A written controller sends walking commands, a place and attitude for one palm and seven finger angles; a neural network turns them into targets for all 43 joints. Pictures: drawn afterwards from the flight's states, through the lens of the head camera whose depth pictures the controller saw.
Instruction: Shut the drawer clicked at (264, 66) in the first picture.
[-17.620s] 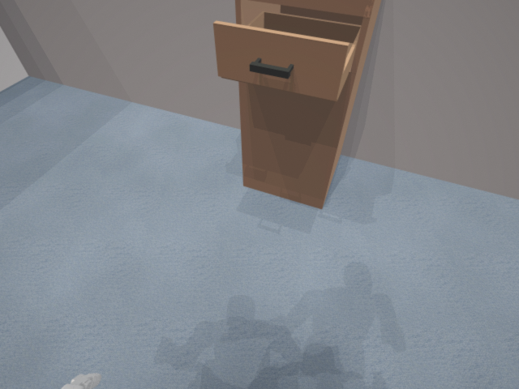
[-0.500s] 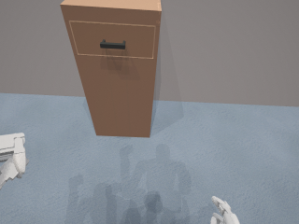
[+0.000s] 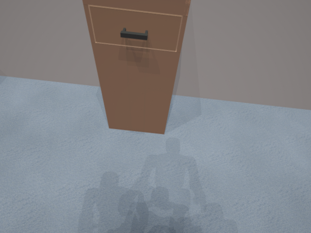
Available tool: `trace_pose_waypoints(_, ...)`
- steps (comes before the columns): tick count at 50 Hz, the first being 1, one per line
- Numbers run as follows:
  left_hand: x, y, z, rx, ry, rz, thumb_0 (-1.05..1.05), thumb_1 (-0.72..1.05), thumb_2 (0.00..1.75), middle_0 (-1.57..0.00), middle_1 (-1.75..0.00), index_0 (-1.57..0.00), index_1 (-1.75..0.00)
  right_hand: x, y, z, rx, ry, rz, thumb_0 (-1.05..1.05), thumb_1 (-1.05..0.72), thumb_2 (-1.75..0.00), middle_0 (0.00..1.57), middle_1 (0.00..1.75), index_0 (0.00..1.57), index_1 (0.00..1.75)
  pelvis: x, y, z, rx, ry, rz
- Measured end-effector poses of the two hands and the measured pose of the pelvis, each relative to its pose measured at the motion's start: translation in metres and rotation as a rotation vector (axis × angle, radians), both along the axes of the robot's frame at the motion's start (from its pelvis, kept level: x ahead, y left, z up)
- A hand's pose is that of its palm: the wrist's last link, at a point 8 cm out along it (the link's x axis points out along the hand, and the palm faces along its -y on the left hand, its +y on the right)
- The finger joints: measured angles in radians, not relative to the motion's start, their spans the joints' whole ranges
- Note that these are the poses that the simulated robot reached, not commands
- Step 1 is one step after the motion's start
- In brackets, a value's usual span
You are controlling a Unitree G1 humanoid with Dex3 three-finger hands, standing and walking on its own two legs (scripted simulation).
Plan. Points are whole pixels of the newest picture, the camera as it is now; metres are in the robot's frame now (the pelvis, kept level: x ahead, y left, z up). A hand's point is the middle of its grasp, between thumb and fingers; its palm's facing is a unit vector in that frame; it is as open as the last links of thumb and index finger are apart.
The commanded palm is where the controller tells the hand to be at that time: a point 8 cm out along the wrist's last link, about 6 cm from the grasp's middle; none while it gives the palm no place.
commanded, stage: let the arm hang, fingers relaxed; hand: left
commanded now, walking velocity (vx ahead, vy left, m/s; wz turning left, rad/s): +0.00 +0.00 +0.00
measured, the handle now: (134, 33) +0.88 +0.15 +0.05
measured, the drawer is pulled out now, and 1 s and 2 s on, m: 0.00 0.00 0.00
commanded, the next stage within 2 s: look to check the result in 0.70 s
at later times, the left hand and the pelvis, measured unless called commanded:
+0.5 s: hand out of the picture -0.01 +0.18 -0.17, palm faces -0.01 -0.98 -0.18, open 7.3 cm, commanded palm none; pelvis -0.02 +0.01 +0.00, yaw -1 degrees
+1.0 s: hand out of the picture +0.01 +0.20 -0.17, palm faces -0.02 -0.97 -0.26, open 7.4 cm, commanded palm none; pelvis -0.02 -0.01 +0.01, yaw -1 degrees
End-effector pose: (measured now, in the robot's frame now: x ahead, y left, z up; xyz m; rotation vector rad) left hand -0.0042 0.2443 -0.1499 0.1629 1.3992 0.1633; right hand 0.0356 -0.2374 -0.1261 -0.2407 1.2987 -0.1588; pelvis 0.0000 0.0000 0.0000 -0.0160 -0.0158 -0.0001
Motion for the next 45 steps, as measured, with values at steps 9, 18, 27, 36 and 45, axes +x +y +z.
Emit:
trace_pose_waypoints(9, -0.056, 0.005, 0.012, 0.014, 0.152, 0.024, 0.01, 0.91, 0.90, -0.56, -0.73, -0.56, -0.70, -0.049, 0.027, -0.015, 0.071, 0.127, -0.053, 0.00, -0.91, -0.90, 0.20, 0.30, 0.20, 0.30, -0.007, 0.009, 0.004, 0.006, -0.011, -0.007)
trace_pose_waypoints(18, -0.037, -0.008, 0.009, -0.007, 0.084, 0.004, 0.00, 0.91, 0.90, -0.28, -0.41, -0.28, -0.40, -0.069, 0.039, -0.020, 0.103, 0.135, -0.091, 0.00, -0.91, -0.90, 0.20, 0.30, 0.20, 0.30, -0.014, 0.011, 0.004, 0.014, -0.019, -0.015)
trace_pose_waypoints(27, -0.006, -0.020, 0.006, -0.030, -0.009, -0.028, 0.00, 0.91, 0.90, -0.21, -0.32, -0.21, -0.31, -0.076, 0.034, -0.019, 0.097, 0.118, -0.118, 0.00, -0.91, -0.90, 0.20, 0.30, 0.20, 0.30, -0.018, 0.008, 0.003, 0.016, -0.020, -0.024)
trace_pose_waypoints(36, 0.000, -0.014, 0.008, -0.007, -0.018, -0.035, 0.00, 0.92, 0.90, -0.20, -0.30, -0.20, -0.30, -0.078, 0.020, -0.017, 0.076, 0.119, -0.125, 0.00, -0.91, -0.90, 0.20, 0.30, 0.20, 0.30, -0.019, 0.003, 0.004, 0.015, -0.018, -0.024)
trace_pose_waypoints(45, 0.001, -0.004, 0.014, 0.031, -0.011, -0.037, 0.00, 0.91, 0.90, -0.20, -0.30, -0.20, -0.29, -0.064, -0.001, -0.015, 0.049, 0.097, -0.108, 0.00, -0.91, -0.90, 0.20, 0.30, 0.20, 0.30, -0.018, -0.002, 0.005, 0.016, -0.020, -0.023)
